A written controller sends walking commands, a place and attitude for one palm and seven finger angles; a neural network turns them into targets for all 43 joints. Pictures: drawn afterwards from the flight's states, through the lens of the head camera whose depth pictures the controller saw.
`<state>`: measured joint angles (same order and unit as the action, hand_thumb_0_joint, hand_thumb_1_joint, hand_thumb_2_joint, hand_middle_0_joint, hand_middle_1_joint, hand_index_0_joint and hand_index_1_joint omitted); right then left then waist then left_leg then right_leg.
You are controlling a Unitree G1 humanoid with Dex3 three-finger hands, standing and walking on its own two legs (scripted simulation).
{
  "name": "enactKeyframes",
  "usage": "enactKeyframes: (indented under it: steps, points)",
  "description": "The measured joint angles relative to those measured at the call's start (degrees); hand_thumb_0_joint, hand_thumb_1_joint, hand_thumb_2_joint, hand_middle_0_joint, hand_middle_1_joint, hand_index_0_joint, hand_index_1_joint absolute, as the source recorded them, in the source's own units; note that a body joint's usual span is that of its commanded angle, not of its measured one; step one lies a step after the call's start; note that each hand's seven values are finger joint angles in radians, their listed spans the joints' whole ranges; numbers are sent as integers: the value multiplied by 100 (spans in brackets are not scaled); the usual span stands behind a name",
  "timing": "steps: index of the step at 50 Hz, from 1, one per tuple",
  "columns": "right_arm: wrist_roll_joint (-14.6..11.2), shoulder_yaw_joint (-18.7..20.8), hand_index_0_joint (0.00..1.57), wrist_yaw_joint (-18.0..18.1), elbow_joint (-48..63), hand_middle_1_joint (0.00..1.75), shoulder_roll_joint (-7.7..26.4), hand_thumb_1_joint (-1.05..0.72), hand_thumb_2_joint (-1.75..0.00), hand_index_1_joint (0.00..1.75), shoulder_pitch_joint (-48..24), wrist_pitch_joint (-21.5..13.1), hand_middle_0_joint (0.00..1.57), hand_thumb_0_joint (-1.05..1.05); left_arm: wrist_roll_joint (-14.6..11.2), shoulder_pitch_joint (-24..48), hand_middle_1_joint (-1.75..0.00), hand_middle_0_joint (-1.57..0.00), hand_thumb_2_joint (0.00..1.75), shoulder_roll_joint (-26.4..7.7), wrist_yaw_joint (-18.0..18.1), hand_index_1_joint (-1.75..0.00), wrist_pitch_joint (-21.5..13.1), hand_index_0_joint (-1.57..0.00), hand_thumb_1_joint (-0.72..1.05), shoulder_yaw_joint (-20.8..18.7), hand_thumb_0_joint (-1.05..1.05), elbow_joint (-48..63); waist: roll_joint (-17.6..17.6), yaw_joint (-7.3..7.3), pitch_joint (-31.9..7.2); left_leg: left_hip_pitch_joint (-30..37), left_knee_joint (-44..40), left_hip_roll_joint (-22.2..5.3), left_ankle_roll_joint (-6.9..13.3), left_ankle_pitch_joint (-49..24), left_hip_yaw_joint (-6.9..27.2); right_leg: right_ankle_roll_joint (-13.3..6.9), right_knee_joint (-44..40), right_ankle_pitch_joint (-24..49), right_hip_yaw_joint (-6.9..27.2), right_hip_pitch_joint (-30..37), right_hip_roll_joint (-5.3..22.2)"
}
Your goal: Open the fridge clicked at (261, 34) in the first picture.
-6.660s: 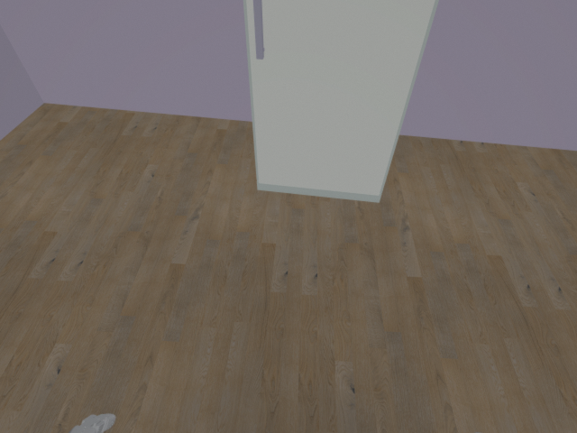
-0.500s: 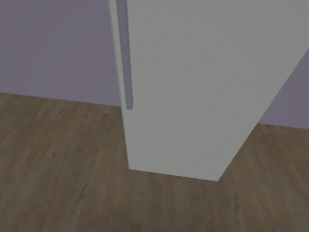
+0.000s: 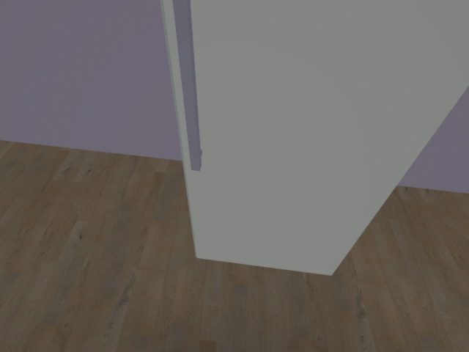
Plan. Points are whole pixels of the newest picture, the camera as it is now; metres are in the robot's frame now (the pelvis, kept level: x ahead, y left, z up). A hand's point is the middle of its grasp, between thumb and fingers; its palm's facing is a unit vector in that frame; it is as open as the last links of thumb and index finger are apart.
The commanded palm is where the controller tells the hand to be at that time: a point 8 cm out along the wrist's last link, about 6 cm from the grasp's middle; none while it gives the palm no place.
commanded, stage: look again from close up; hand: left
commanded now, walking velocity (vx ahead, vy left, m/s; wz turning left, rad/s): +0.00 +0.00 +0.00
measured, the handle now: (191, 78) +0.56 +0.13 +0.18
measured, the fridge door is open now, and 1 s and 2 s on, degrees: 0 0 0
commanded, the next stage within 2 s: shuffle to correct the standing spot in 1.46 s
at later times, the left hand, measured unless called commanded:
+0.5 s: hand out of the picture +0.00 +0.16 -0.18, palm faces +0.02 -0.99 -0.16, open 7.4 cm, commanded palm none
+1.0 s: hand out of the picture -0.01 +0.15 -0.18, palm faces +0.02 -0.99 -0.15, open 7.4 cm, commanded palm none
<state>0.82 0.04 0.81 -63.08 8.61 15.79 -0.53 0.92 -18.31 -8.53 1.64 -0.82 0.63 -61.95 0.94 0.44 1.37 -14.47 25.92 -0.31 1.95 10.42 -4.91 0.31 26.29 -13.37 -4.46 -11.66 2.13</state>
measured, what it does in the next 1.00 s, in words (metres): stands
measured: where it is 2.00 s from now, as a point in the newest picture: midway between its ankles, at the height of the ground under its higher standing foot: outside the picture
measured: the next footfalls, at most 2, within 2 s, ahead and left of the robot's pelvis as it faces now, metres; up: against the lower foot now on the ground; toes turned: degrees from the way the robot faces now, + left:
none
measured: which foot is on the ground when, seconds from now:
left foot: down 0.00-1.00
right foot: down 0.00-1.00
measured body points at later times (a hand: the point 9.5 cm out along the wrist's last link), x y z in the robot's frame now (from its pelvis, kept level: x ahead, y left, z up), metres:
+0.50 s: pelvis +0.01 +0.00 +0.00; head +0.01 +0.00 +0.45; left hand +0.00 +0.21 -0.16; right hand +0.00 -0.22 -0.16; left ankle +0.04 +0.10 -0.74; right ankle +0.01 -0.12 -0.74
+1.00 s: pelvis +0.01 -0.01 +0.00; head +0.01 +0.00 +0.45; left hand -0.01 +0.20 -0.16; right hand -0.01 -0.22 -0.16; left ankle +0.04 +0.10 -0.74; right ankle +0.01 -0.12 -0.74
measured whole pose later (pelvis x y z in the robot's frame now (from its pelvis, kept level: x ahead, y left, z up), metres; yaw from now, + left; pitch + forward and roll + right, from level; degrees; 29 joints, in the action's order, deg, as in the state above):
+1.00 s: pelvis +0.01 -0.01 +0.00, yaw -1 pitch -2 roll +0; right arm 0.8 -0.1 1.1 -64.8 6.6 17.5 -0.6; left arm 0.8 -19.8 -7.2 1.8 -0.9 0.6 -63.0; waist 1.0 0.5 1.7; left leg -12.5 24.8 -1.0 1.3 10.8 -5.6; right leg -0.2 25.2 -13.5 -3.7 -10.1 1.4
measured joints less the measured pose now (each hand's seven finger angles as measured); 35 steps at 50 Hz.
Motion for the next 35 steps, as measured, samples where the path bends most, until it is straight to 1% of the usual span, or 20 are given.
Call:
enactKeyframes:
  steps: [14,35]
  points:
    - [-3,-24,20,5,-111,30,-32,-93,-90,30,28,-4,20,1,-8,70,-30,-20,90,-3,10,-30,-1,-20,91,-2,0,-17,-21,-19,-8,174,-100,-1,-15,24,-37,-1,-74,-26,38,146,-7]
    - [-6,-21,20,16,-168,30,-152,-92,-90,30,138,6,20,1,-8,-144,-30,-20,90,121,17,-30,2,-20,91,9,0,-101,-10,-3,11,216,-138,-50,-49,21,-66,-34,-126,-4,71,175,-58]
